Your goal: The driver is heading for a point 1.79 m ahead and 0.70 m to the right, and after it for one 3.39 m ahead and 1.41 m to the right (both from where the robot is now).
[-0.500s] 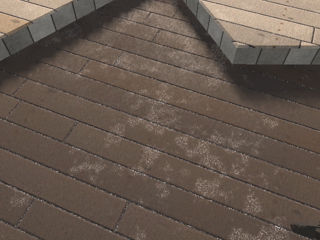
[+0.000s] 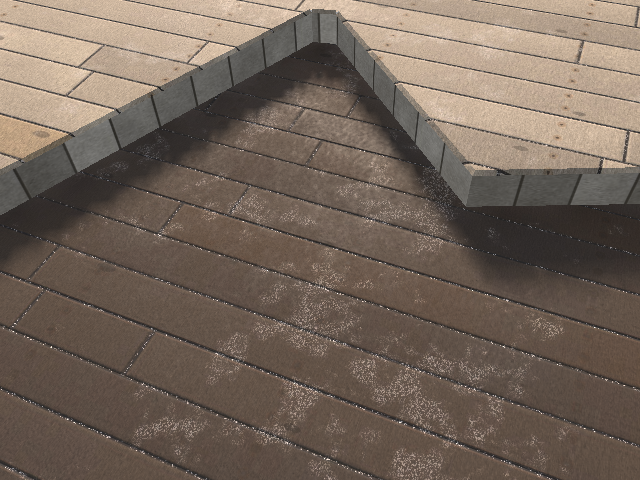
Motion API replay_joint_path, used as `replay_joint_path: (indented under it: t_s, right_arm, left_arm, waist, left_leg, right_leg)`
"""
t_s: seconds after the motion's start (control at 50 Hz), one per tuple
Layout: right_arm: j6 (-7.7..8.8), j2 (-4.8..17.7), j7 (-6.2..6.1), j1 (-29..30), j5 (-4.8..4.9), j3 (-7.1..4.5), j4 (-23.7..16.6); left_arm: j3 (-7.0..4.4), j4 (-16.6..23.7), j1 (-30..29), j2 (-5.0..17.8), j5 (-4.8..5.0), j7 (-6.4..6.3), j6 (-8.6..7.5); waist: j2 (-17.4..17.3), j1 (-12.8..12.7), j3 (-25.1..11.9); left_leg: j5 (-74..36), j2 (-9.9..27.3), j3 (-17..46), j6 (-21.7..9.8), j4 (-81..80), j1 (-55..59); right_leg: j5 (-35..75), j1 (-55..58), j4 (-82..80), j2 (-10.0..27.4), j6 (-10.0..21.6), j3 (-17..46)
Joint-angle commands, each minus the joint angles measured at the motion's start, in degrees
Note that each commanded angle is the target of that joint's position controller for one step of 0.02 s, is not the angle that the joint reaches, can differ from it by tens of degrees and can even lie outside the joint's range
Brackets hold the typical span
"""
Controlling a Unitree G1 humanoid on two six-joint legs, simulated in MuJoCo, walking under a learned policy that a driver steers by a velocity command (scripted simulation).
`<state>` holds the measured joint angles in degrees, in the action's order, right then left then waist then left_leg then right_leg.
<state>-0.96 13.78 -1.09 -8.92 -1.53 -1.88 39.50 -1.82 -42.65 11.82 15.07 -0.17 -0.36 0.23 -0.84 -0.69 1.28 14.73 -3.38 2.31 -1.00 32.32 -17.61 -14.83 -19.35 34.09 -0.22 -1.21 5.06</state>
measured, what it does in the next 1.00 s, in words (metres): steps on the spot, turning right: right foot, then left foot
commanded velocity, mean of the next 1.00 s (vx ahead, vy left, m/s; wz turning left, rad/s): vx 0.01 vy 0.00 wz -0.52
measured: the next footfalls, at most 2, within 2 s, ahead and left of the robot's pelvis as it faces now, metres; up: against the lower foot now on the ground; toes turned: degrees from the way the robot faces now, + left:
right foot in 0.38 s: +0.03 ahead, -0.15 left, +0.00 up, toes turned -15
left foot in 0.90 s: +0.12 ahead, +0.04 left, +0.00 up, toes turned -38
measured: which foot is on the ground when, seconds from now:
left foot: down 0.00-0.38, up 0.40-0.88, down 0.90-1.00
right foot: down 0.00-0.12, up 0.14-0.36, down 0.38-0.90, up 0.92-1.00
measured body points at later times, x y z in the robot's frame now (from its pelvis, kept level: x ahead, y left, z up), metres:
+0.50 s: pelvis +0.00 -0.06 +0.00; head +0.03 -0.09 +0.45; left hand +0.23 +0.17 -0.07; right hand +0.07 -0.37 -0.11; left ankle +0.01 +0.10 -0.65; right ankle -0.01 -0.14 -0.73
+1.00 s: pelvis +0.02 -0.03 +0.01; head +0.05 -0.04 +0.46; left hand +0.32 +0.12 -0.08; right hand -0.01 -0.35 -0.08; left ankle +0.08 +0.06 -0.73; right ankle -0.06 -0.13 -0.67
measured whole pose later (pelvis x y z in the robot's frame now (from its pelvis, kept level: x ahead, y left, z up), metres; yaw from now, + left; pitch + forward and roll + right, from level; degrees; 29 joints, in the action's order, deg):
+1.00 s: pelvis +0.02 -0.03 +0.01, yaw -35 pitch +1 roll +0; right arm 0.7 15.8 -0.9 -7.9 -0.7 -4.4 41.6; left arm -5.3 -34.8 10.3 20.1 0.8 -1.5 2.9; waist 3.0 -0.2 2.1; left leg 14.0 -1.5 2.6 -0.5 26.9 -14.4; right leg -28.0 -27.5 57.6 -7.8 -2.2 9.7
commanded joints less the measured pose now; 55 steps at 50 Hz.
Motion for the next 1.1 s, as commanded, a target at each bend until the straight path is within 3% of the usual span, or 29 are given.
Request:
replay_joint_path:
  t_s: [0.02, 0.06, 0.1, 0.14, 0.16, 0.18, 0.2, 0.26, 0.3, 0.36, 0.38, 0.4, 0.42, 0.44, 0.48, 0.5, 0.54, 0.64, 0.8, 0.86, 0.88, 0.9, 0.92, 0.94, 0.96, 0.98, 1.0, 1.04, 1.1]
  right_arm:
    - [0.27, 6.47, -0.57, -1.27, 0.38, -3.05, -3.78]
    - [0.51, 6.49, -0.42, -1.87, 0.6, -3.62, -3.66]
    - [0.47, 7.88, -0.42, -2.82, 0.59, -4.41, -3.55]
    - [0.64, 9.94, -0.78, -2.78, 0.42, -4.96, -3.74]
    - [1.06, 9.45, -1.16, -2.9, 0.36, -4.7, -4.35]
    - [1.45, 9.39, -1.49, -2.82, 0.38, -4.51, -4.63]
    - [1.63, 9.84, -1.63, -0.93, 0.85, -4.62, -4.76]
    - [0.83, 11.89, -1.59, 1.44, 1.4, -5.4, -4.14]
    - [0.09, 12.39, -1.4, 0.69, 1.63, -5.67, -3.56]
    - [0.13, 11.76, -1.0, -0.02, 3.36, -5.5, -2.44]
    - [0.44, 9.65, -0.6, -3.23, 2.77, -5.04, -1.17]
    - [0.47, 5.53, -0.34, -2.63, -0.88, -3.49, -3.8]
    - [0.89, 8.12, -0.71, 3.19, -0.15, -4.01, -5.44]
    - [0.7, 9.81, -1.02, 4.52, 1.37, -4.52, -5.23]
    - [0.32, 10.14, -2.0, 3.46, 1.03, -4.96, -3.31]
    - [0.15, 10.29, -2.18, 2.77, 0.73, -5.1, -3.02]
    - [0.29, 9.06, -1.74, 1.63, 1.11, -4.86, -2.35]
    - [0.65, 7.35, -1.42, 4.83, 1.45, -4.03, -2.53]
    - [2.47, 8.24, 0.21, 5.3, 2.21, -4.2, -2.37]
    - [3.21, 8.38, 0.91, 1.79, 2.27, -4.54, -1.24]
    - [3.28, 9.6, 0.85, 0.14, 1.94, -5.01, -0.65]
    - [2.92, 13.03, 0.52, -0.53, 1.01, -5.64, -1.11]
    - [2.4, 16.24, 0.52, 0.28, -0.6, -6.16, -0.74]
    - [2.62, 12.94, 0.38, 2.03, -0.5, -5.4, -2.09]
    - [2.54, 10.02, -0.02, 4.34, 0.12, -4.45, -2.76]
    - [2.35, 8.95, -0.21, 5.94, 0.84, -4.02, -2.96]
    - [2.26, 8.5, -0.35, 5.94, 1.63, -3.69, -2.76]
    - [1.79, 8.75, -0.54, 4.18, 1.52, -3.38, -1.96]
    - [1.37, 9.72, -0.61, -0.5, 1.79, -3.53, -0.41]
  left_arm:
    - [-3.16, 5.52, -3.26, 10.37, 0.61, -0.61, -0.59]
    - [-3.39, 6.7, -3.23, 9.95, 0.9, -0.93, -0.09]
    - [-3.33, 8.01, -3.31, 8.76, 1.11, -0.96, 0.31]
    - [-3.24, 8.56, -1.71, 7.4, 0.75, -0.49, 0.67]
    - [-3.82, 9.01, -2.77, 8.78, 0.6, -0.17, 0.8]
    - [-4.47, 9.21, -3.4, 9.64, 0.9, 0.03, 1.1]
    - [-4.36, 9.08, -3.03, 8.58, 1.29, 0.09, 1.54]
    - [-3.04, 9.72, -4.28, 5.38, 1.49, 0.73, 2.05]
    - [-3.28, 10.39, -4.03, 6.0, 1.81, 1.54, 2.07]
    - [-4.49, 9.28, 0.86, 7.3, 1.37, 1.8, 2.54]
    - [-5.47, 9.4, 2.37, 9.96, 1.02, 1.19, 2.53]
    - [-7.01, 11.44, 3.41, 18.03, 0.39, 0.09, 2.21]
    - [-6.37, 12.3, 4.78, 17.43, -1.82, 0.88, 0.9]
    - [-5.9, 11.95, 3.2, 15.93, -2.05, 1.23, -0.21]
    - [-5.03, 11.75, -1.81, 12.51, 0.27, 0.3, -0.47]
    - [-4.61, 11.99, -3.43, 11.91, 0.8, -0.13, -0.14]
    - [-4.29, 12.13, -3.27, 11.33, 0.41, -0.76, 0.25]
    - [-4.75, 11.77, -1.48, 11.96, 0.72, -1.8, 0.74]
    - [-5.37, 12.52, -2.6, 12.68, 0.83, -1.16, 1.86]
    - [-5.28, 12.95, -4.59, 12.29, 1.79, -1.26, 2.4]
    - [-5.02, 13.02, -4.24, 11.32, 2.0, -1.43, 2.49]
    - [-4.25, 12.82, -1.22, 8.47, 1.36, -1.29, 2.42]
    - [-4.74, 14.26, -0.78, 9.62, 1.94, -1.31, 1.94]
    - [-6.12, 12.91, 0.35, 14.18, 0.52, -1.4, 1.44]
    - [-6.72, 11.52, 0.81, 15.11, 0.79, -1.25, 1.54]
    - [-6.5, 10.17, 1.58, 13.46, 0.77, -1.41, 2.08]
    - [-6.06, 9.91, 1.65, 11.92, 0.59, -1.5, 2.49]
    - [-4.92, 10.29, 0.37, 8.88, 1.02, -1.26, 2.58]
    - [-3.24, 11.5, -3.1, 6.15, 0.91, -0.77, 1.94]
  waist:
    - [9.79, 1.73, -3.37]
    - [6.71, 1.37, -4.57]
    - [-0.21, 0.97, -4.94]
    - [-10.14, 0.38, -5.58]
    - [-10.11, 1.59, -5.83]
    - [-6.14, 1.75, -5.45]
    - [-3.66, 0.71, -4.6]
    - [-5.97, 1.39, -4.21]
    - [-8.34, 1.91, -5.98]
    - [-6.99, -0.47, -7.42]
    - [-0.24, -0.31, -6.93]
    - [19.06, 1.16, -6.57]
    - [15.04, -3.56, -11.25]
    - [9.4, -2.98, -8.99]
    - [5.4, -0.15, -6.05]
    - [6.21, 0.85, -5.84]
    - [6.88, 1.51, -7.38]
    - [7.9, -0.08, -7.04]
    - [10.28, -0.84, -6.24]
    - [9.74, 1.62, -6.9]
    - [8.13, 2.08, -7.42]
    - [-1.82, 0.38, -9.24]
    - [-16.13, -1.15, -5.35]
    - [-11.1, -0.49, -4.82]
    - [-7.44, -1.2, -4.26]
    - [-5.58, -1.72, -3.3]
    - [-5.71, -1.05, -2.66]
    - [-6.4, -0.02, -2.31]
    - [-9.47, 3.22, -3.95]
  left_leg:
    - [-0.24, 1.57, -0.69, -0.8, 0.1, 3.9]
    - [-1.86, 3.14, 0.11, -1.64, -1.54, 5.21]
    - [-4.57, 8.07, 4.9, -4.5, -6.35, 7.72]
    - [-16.02, 21.36, 16.53, -12.29, -11.38, 11.21]
    - [-24.0, 26.44, 19.93, -16.09, -11.98, 11.78]
    - [-28.64, 27.64, 19.36, -17.32, -11.8, 11.94]
    - [-28.04, 25.86, 15.5, -15.49, -11.48, 11.94]
    - [-28.78, 19.61, 3.96, -10.89, -10.62, 9.76]
    - [-29.32, 18.89, 0.42, -10.2, -9.27, 9.97]
    - [-21.05, 17.99, -3.65, -6.06, -2.3, 7.61]
    - [-11.18, 14.93, -7.98, -1.63, 6.11, 0.83]
    - [21.58, 7.15, -11.04, 4.96, 25.51, -18.27]
    - [26.97, 3.13, -0.33, 5.66, 35.87, -21.9]
    - [22.89, 4.15, 1.9, 5.16, 39.16, -22.78]
    - [13.23, 5.77, 2.83, 4.77, 36.02, -23.19]
    - [10.39, 5.46, 2.77, 5.23, 35.15, -20.89]
    - [6.91, 3.84, 2.34, 5.77, 34.29, -17.79]
    - [4.24, 2.58, 3.7, 6.55, 20.33, -16.47]
    - [6.85, 0.43, 4.35, 5.0, 5.93, -6.77]
    - [-0.61, 0.32, 3.05, 3.25, -7.76, 1.49]
    - [-7.01, 3.4, 4.21, 1.95, -12.36, 7.62]
    - [-12.34, 14.37, 13.48, -2.44, -13.74, 14.71]
    - [-22.68, 23.83, 26.1, -12.38, -15.49, 13.33]
    - [-22.86, 26.94, 26.92, -16.05, -15.22, 10.43]
    - [-21.16, 23.42, 21.29, -14.18, -14.31, 8.76]
    - [-18.6, 19.46, 16.58, -11.65, -13.58, 8.38]
    - [-19.24, 18.17, 14.69, -11.06, -13.18, 9.27]
    - [-22.9, 15.88, 10.46, -11.28, -13.25, 9.62]
    - [0.53, 14.8, 10.57, -10.87, -16.94, 13.52]
  right_leg:
    - [8.18, -1.48, -9.57, 8.01, 7.1, 13.32]
    - [9.42, -2.23, -6.29, 6.06, 6.45, 12.3]
    - [6.58, -6.09, 0.38, 1.95, 3.92, 7.49]
    - [-7.92, -11.95, 13.46, -1.56, 0.76, -0.49]
    - [-18.03, -14.76, 24.0, 0.23, -0.22, -1.15]
    - [-20.29, -16.78, 31.37, 1.28, -0.9, -0.35]
    - [-18.7, -17.59, 31.01, 2.84, -1.23, 0.21]
    - [-11.57, -11.18, 19.9, 3.55, -1.75, -4.36]
    - [-9.04, -5.58, 12.38, 2.0, -1.41, -7.21]
    - [3.43, 5.47, -4.38, -1.52, 1.56, -10.32]
    - [13.79, 12.66, -9.7, 0.62, 4.03, -4.28]
    - [38.68, 22.12, -10.98, 17.95, 12.5, 20.88]
    - [41.21, 18.43, -12.45, 23.82, 22.86, 28.12]
    - [35.48, 16.47, -13.21, 20.86, 21.73, 23.47]
    - [25.85, 14.28, -12.75, 14.66, 15.25, 16.92]
    - [26.71, 11.94, -12.83, 13.13, 14.33, 15.27]
    - [26.96, 11.02, -13.13, 11.48, 14.07, 14.19]
    - [17.1, 12.9, -13.42, 10.06, 13.65, 17.21]
    - [14.67, 9.95, -11.96, 8.42, 13.81, 25.69]
    - [16.99, 8.99, -8.9, 5.93, 11.54, 26.43]
    - [11.89, 5.43, -6.7, 3.78, 9.19, 24.85]
    - [-4.92, -1.37, 3.16, -1.16, 5.81, 18.12]
    - [-21.81, -12.84, 14.04, -9.82, 2.13, 6.21]
    - [-21.81, -13.75, 26.89, -5.34, -0.59, 6.12]
    - [-18.06, -12.88, 31.42, -4.55, -1.54, 5.91]
    - [-15.18, -12.8, 33.58, -4.43, -2.63, 5.4]
    - [-12.7, -14.27, 35.52, -4.66, -3.39, 5.39]
    - [-10.94, -13.27, 33.03, -4.73, -4.24, 3.15]
    - [-8.96, -11.57, 19.1, -1.81, -4.04, -1.24]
